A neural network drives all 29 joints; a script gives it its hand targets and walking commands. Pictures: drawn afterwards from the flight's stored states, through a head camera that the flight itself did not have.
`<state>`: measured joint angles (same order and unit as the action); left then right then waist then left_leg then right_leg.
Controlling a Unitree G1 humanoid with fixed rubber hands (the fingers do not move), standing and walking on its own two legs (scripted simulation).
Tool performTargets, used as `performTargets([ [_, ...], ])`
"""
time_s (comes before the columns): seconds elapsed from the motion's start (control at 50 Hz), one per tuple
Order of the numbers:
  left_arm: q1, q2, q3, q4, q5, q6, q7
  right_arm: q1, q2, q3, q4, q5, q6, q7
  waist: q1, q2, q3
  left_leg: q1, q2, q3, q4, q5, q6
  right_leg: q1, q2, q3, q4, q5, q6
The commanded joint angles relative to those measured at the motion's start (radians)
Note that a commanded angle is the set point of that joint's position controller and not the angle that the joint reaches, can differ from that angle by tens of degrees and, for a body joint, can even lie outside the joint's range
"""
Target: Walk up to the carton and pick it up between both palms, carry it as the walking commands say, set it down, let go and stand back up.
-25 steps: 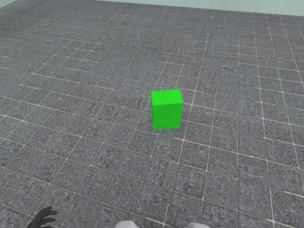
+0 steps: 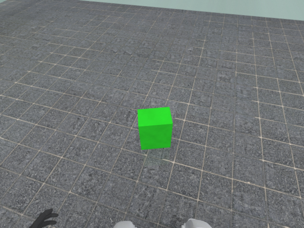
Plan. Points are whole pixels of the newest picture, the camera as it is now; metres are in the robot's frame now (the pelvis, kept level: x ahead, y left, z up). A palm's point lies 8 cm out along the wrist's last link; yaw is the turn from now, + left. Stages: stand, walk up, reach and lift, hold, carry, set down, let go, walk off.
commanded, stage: walk up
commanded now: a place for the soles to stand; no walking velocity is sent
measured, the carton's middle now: (154, 129) +0.82 +0.01 -0.59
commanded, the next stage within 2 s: none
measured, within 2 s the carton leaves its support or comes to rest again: neither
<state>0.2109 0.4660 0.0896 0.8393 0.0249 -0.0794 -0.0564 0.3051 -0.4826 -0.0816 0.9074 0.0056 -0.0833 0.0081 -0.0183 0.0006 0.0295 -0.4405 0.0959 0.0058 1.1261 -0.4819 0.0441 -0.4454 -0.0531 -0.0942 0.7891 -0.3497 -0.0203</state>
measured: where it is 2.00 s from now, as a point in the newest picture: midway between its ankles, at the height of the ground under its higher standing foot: (161, 204)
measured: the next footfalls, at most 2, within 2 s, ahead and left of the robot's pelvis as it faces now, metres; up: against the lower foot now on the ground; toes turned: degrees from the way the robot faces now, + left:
left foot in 0.18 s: +0.19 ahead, +0.11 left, +0.00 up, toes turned +8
right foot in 0.42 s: +0.32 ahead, -0.20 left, +0.00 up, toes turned -2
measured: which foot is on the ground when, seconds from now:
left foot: up 0.00-0.16, down 0.18-0.44, up 0.46-0.70, down 0.72-1.00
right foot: down 0.00-0.18, up 0.20-0.40, down 0.42-1.00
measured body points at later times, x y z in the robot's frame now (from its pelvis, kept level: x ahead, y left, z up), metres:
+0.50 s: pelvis +0.18 -0.07 +0.00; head +0.19 -0.06 +0.45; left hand +0.28 +0.27 -0.09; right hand +0.24 -0.43 -0.09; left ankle +0.15 +0.08 -0.67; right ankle +0.24 -0.19 -0.70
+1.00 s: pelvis +0.30 -0.08 +0.01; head +0.33 -0.08 +0.46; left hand +0.38 +0.24 -0.11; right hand +0.45 -0.38 -0.10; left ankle +0.33 +0.05 -0.70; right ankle +0.28 -0.19 -0.70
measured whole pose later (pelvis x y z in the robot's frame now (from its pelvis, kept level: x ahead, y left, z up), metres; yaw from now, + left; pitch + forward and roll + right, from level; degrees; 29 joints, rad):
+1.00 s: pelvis +0.30 -0.08 +0.01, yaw +2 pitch -1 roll +0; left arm 0.18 0.40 -0.01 0.97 -0.01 -0.07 0.02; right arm 0.09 -0.39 -0.03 0.95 0.01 -0.04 0.01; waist 0.01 0.00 0.06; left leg -0.39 0.06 0.07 0.75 -0.34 -0.01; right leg -0.29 -0.04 -0.07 0.76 -0.44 0.01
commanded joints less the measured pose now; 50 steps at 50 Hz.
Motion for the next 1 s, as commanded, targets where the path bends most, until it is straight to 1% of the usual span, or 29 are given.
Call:
performTargets([
  [0.0, 0.085, 0.267, 0.058, -0.044, -0.012, -0.004, 0.026, -0.051, -0.182, -0.034, -0.069, 0.0, -0.046, 0.002, 0.079, -0.175, -0.004, -0.265, 0.036, -0.003, -0.142, -0.031, -0.021, 0.24, -0.301, 0.416, -0.395, 0.031, -0.261],
  [0.06, 0.02, 0.273, 0.045, -0.065, -0.008, 0.002, 0.019, 0.012, -0.156, -0.037, -0.047, -0.003, -0.045, 0.011, 0.024, -0.189, -0.026, -0.004, -0.009, 0.049, -0.329, 0.089, -0.016, 0.103, -0.278, 0.306, -0.36, 0.085, -0.246],
  [0.1, -0.02, 0.218, 0.021, -0.079, -0.017, 0.011, 0.009, 0.115, -0.172, -0.056, -0.005, -0.017, -0.054, 0.006, -0.044, -0.118, -0.062, 0.283, -0.084, 0.136, -0.471, 0.265, -0.004, -0.084, -0.186, 0.155, -0.208, -0.016, -0.162],
  [0.12, -0.036, 0.155, -0.001, -0.096, -0.015, 0.011, 0.008, 0.194, -0.225, -0.083, 0.016, -0.026, -0.057, -0.008, -0.099, 0.057, -0.09, 0.452, -0.044, 0.026, -0.543, 0.166, 0.026, -0.227, -0.106, 0.072, -0.006, -0.034, -0.107],
  [0.14, -0.057, 0.103, -0.015, -0.125, -0.023, 0.007, 0.011, 0.256, -0.332, -0.104, -0.005, -0.045, -0.059, -0.02, -0.141, 0.281, -0.109, 0.553, 0.218, -0.442, -0.75, -0.164, 0.156, -0.442, 0.016, -0.011, 0.297, -0.062, -0.036],
  [0.16, -0.073, 0.164, 0.005, -0.117, -0.01, 0.014, 0.024, 0.184, -0.352, -0.104, -0.056, -0.033, -0.055, -0.024, -0.129, 0.202, -0.052, 0.487, 0.359, -0.663, -0.868, -0.257, 0.236, -0.485, 0.02, 0.116, 0.403, -0.168, -0.019],
  [0.2, -0.064, 0.231, 0.015, -0.104, -0.005, 0.016, 0.018, 0.101, -0.306, -0.089, -0.06, -0.003, -0.051, -0.027, -0.085, 0.041, -0.03, 0.429, 0.379, -0.618, -0.806, -0.117, 0.298, -0.439, -0.072, 0.189, 0.389, -0.116, 0.01],
  [0.26, 0.008, 0.227, 0.029, -0.042, -0.009, 0.005, 0.009, 0.001, -0.272, -0.077, -0.092, -0.009, -0.042, -0.02, -0.015, 0.089, 0.054, 0.167, 0.283, -0.307, -0.746, 0.086, 0.236, -0.233, -0.088, 0.162, 0.185, -0.129, 0.008],
  [0.32, 0.091, 0.192, 0.041, -0.017, -0.018, 0.006, -0.009, -0.06, -0.274, -0.07, -0.113, -0.018, -0.038, -0.002, 0.031, 0.21, 0.031, 0.004, 0.218, -0.125, -0.721, 0.087, 0.177, 0.018, -0.037, 0.08, 0.003, -0.012, -0.006],
  [0.34, 0.171, 0.192, 0.047, 0.013, -0.013, 0.002, -0.007, -0.114, -0.266, -0.068, -0.12, -0.018, -0.031, 0.004, 0.088, 0.178, -0.015, -0.053, 0.175, -0.06, -0.63, 0.07, 0.136, 0.185, 0.0, 0.031, -0.09, 0.055, -0.011],
  [0.36, 0.239, 0.207, 0.06, 0.046, -0.001, -0.005, 0.001, -0.104, -0.203, -0.052, -0.116, -0.024, -0.024, 0.007, 0.12, 0.04, -0.048, -0.135, 0.113, 0.008, -0.433, 0.069, 0.115, 0.331, 0.048, 0.007, -0.132, 0.04, -0.001],
  [0.38, 0.295, 0.265, 0.087, 0.053, 0.005, -0.012, 0.014, -0.064, -0.126, -0.027, -0.134, -0.021, -0.022, 0.009, 0.155, -0.18, -0.054, -0.277, 0.012, 0.133, -0.164, 0.027, 0.056, 0.412, -0.068, 0.208, -0.296, -0.166, -0.047],
  [0.4, 0.276, 0.354, 0.094, 0.012, 0.009, -0.018, 0.027, -0.11, -0.092, -0.014, -0.169, -0.005, -0.017, 0.002, 0.159, -0.351, -0.009, -0.475, -0.098, 0.112, 0.066, -0.1, 0.003, 0.409, -0.29, 0.705, -0.519, -0.455, -0.155],
  [0.42, 0.186, 0.362, 0.086, -0.031, -0.003, -0.019, 0.03, -0.134, -0.181, -0.038, -0.161, -0.004, -0.016, -0.01, 0.127, -0.169, 0.002, -0.452, -0.047, -0.047, 0.111, -0.086, -0.001, 0.342, -0.374, 0.822, -0.569, -0.524, -0.26],
  [0.46, 0.121, 0.3, 0.076, -0.041, -0.004, -0.015, 0.033, -0.076, -0.224, -0.043, -0.096, 0.002, -0.029, 0.0, 0.082, -0.102, 0.026, -0.391, 0.021, -0.043, 0.053, -0.004, 0.005, 0.283, -0.314, 0.64, -0.468, -0.381, -0.26],
  [0.54, 0.117, 0.301, 0.056, -0.04, -0.005, -0.012, 0.034, -0.03, -0.184, -0.045, -0.068, -0.014, -0.029, 0.017, 0.067, -0.166, 0.025, -0.215, 0.01, 0.007, -0.178, 0.006, -0.024, 0.178, -0.311, 0.451, -0.4, -0.096, -0.272],
  [0.6, 0.056, 0.259, 0.023, -0.033, -0.023, -0.008, 0.042, -0.012, -0.132, -0.032, -0.055, -0.017, -0.028, 0.008, 0.015, -0.138, -0.009, 0.064, -0.049, 0.093, -0.376, 0.224, -0.014, 0.062, -0.237, 0.235, -0.272, 0.343, -0.195],
  [0.64, 0.017, 0.183, -0.013, -0.046, -0.036, -0.004, 0.046, 0.061, -0.147, -0.042, -0.025, -0.021, -0.027, -0.012, -0.045, -0.046, -0.067, 0.304, -0.087, 0.079, -0.496, 0.364, 0.017, -0.071, -0.154, 0.114, -0.078, 0.404, -0.101],
  [0.66, 0.0, 0.129, -0.031, -0.057, -0.042, -0.005, 0.047, 0.078, -0.213, -0.055, -0.028, -0.032, -0.024, -0.02, -0.067, 0.143, -0.111, 0.39, 0.062, -0.152, -0.581, 0.358, 0.08, -0.18, -0.075, 0.022, 0.1, 0.308, -0.034],
  [0.68, 0.009, 0.122, -0.032, -0.06, -0.05, 0.003, 0.056, 0.05, -0.257, -0.055, -0.057, -0.035, -0.021, -0.023, -0.06, 0.219, -0.12, 0.358, 0.26, -0.444, -0.712, 0.293, 0.214, -0.209, 0.008, 0.016, 0.221, -0.029, 0.009],
  [0.7, 0.03, 0.166, -0.02, -0.029, -0.044, 0.018, 0.065, -0.011, -0.255, -0.053, -0.067, -0.019, -0.013, -0.023, -0.029, 0.116, -0.103, 0.289, 0.303, -0.43, -0.702, 0.325, 0.268, -0.128, -0.013, 0.071, 0.217, -0.262, 0.011],
  [0.72, 0.04, 0.173, -0.025, -0.007, -0.044, 0.02, 0.07, -0.059, -0.237, -0.04, -0.071, -0.007, -0.006, -0.023, -0.026, 0.119, -0.107, 0.248, 0.314, -0.391, -0.655, 0.456, 0.296, -0.075, -0.033, 0.095, 0.183, -0.295, 0.013],
  [0.78, 0.168, 0.161, -0.02, 0.088, -0.035, 0.0, 0.079, -0.202, -0.194, -0.018, -0.071, 0.003, 0.026, -0.017, 0.085, 0.125, -0.1, 0.078, 0.136, -0.127, -0.498, 0.484, 0.131, 0.15, -0.019, 0.075, -0.172, 0.023, -0.008],
  [0.8, 0.158, 0.217, -0.008, 0.093, -0.02, -0.01, 0.085, -0.212, -0.14, 0.0, -0.078, 0.01, 0.033, -0.012, 0.084, -0.023, -0.082, 0.042, 0.069, -0.046, -0.354, 0.476, 0.056, 0.147, -0.087, 0.21, -0.284, 0.153, -0.026],
  [0.82, 0.063, 0.258, -0.006, 0.077, -0.015, -0.015, 0.088, -0.198, -0.102, 0.011, -0.075, 0.016, 0.037, -0.012, 0.034, -0.109, -0.044, 0.024, -0.002, 0.009, -0.304, 0.403, -0.001, 0.103, -0.179, 0.368, -0.344, 0.225, -0.08],
  [0.84, 0.001, 0.275, -0.01, 0.067, -0.016, -0.016, 0.086, -0.199, -0.12, 0.0, -0.044, 0.018, 0.042, -0.01, 0.012, -0.073, -0.011, 0.052, -0.027, 0.017, -0.34, 0.249, -0.009, 0.055, -0.239, 0.429, -0.341, 0.246, -0.119],
  [0.86, -0.04, 0.264, -0.016, 0.057, -0.017, -0.007, 0.083, -0.175, -0.132, -0.004, -0.019, 0.014, 0.037, -0.009, -0.009, -0.055, -0.04, 0.155, -0.007, -0.014, -0.423, 0.289, -0.005, 0.035, -0.221, 0.351, -0.26, 0.335, -0.144],
  [0.92, -0.002, 0.169, -0.041, 0.097, -0.042, -0.008, 0.087, -0.23, -0.148, 0.0, 0.003, 0.005, 0.019, -0.008, 0.034, -0.004, -0.15, 0.268, 0.06, -0.048, -0.407, 0.696, 0.058, 0.131, -0.085, 0.129, -0.188, 0.447, -0.019],
  [0.98, -0.022, 0.189, -0.033, 0.123, -0.042, -0.004, 0.097, -0.235, -0.116, 0.011, 0.031, 0.011, 0.029, -0.014, 0.031, -0.056, -0.169, 0.26, 0.065, -0.011, -0.421, 0.748, 0.052, 0.216, -0.09, 0.131, -0.169, 0.61, -0.022],
])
